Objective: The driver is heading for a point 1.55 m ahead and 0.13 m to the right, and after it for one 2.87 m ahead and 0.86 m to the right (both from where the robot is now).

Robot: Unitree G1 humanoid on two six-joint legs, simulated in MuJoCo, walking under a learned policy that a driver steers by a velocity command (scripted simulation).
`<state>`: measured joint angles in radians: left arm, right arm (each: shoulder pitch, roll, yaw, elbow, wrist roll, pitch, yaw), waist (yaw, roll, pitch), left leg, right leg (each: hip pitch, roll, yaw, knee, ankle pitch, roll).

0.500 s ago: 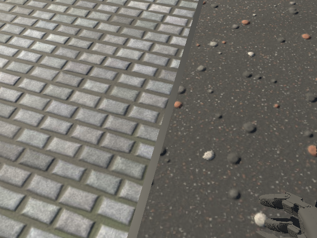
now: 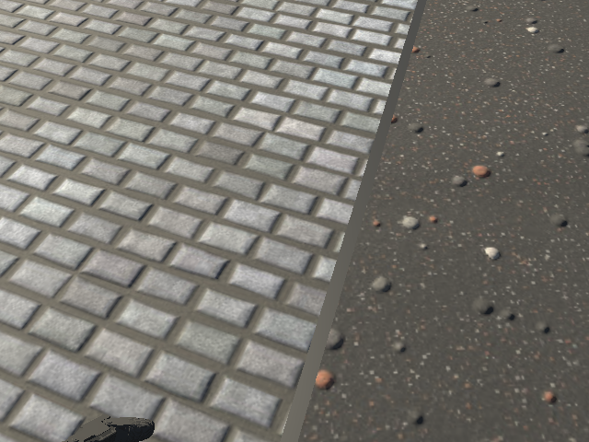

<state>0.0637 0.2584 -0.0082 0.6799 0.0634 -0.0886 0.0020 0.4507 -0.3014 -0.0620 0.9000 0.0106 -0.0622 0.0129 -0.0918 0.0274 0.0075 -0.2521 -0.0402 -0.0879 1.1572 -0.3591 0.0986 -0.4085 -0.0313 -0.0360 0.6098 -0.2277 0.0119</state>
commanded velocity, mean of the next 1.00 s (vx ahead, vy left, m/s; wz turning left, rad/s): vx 1.00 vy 0.00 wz -0.23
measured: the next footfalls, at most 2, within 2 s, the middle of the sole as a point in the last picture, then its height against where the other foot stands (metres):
left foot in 0.34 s outside the picture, level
right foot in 0.78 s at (273, 268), level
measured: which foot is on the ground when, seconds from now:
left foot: up 0.00-0.32, down 0.34-0.78, up 0.80-1.00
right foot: down 0.00-0.34, up 0.36-0.76, down 0.78-1.00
